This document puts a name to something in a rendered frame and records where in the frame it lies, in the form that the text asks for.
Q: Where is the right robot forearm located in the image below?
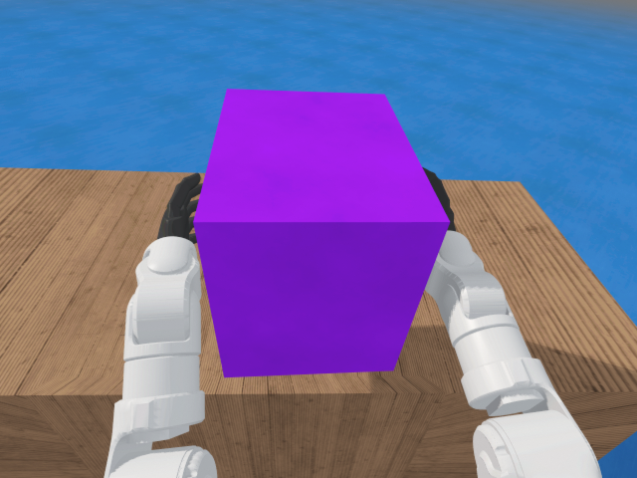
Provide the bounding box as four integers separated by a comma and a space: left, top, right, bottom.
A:
425, 230, 602, 478

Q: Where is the right robot upper arm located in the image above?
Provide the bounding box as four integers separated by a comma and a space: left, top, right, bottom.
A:
473, 410, 600, 478

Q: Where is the left robot hand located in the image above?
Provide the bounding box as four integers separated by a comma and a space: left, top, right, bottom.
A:
157, 173, 203, 244

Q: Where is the right robot hand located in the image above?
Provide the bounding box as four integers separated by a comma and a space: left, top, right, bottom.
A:
422, 167, 456, 231

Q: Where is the carton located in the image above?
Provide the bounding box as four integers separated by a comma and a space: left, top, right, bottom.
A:
193, 89, 450, 377

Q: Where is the left robot upper arm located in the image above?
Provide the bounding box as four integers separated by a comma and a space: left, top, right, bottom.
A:
109, 445, 217, 478

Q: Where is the pedestal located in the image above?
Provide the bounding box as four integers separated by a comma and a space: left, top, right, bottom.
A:
0, 167, 637, 478

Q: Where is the left robot forearm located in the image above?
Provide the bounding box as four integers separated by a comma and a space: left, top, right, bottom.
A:
104, 236, 205, 478

